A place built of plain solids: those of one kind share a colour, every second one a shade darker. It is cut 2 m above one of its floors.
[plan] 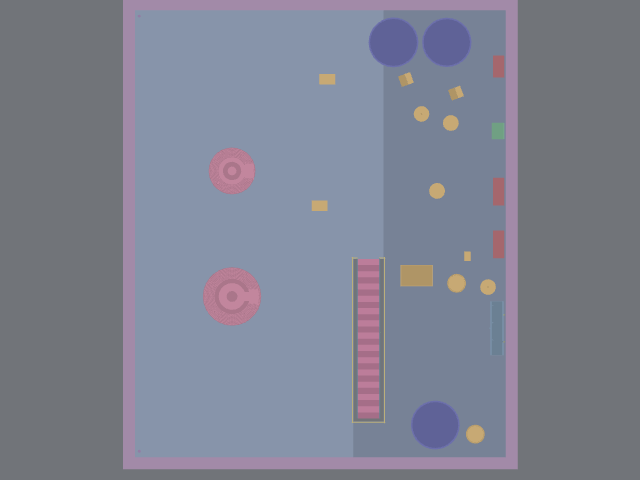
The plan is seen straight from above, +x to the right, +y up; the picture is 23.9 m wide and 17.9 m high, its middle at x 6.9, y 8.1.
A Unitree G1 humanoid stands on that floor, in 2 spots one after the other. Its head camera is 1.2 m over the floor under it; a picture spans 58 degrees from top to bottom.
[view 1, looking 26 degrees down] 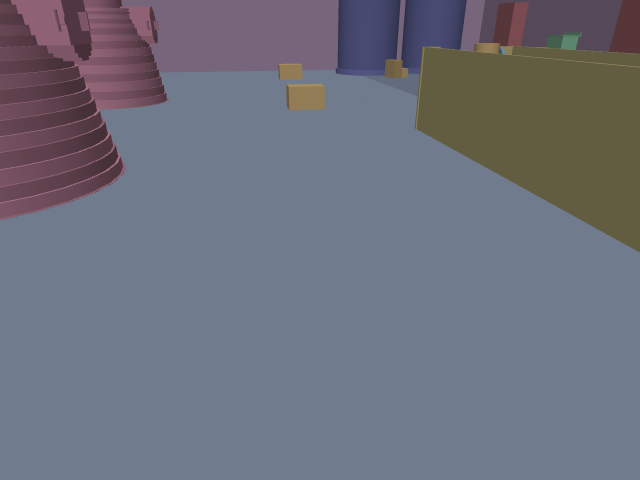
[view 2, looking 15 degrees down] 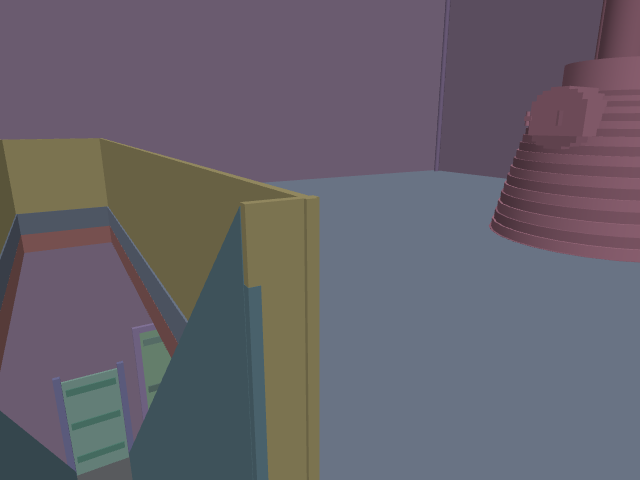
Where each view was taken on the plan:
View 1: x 5.82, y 1.90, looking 80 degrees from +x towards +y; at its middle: upper_floor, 2.74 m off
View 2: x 8.71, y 8.49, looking -121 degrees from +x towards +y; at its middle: upper_floor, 4.64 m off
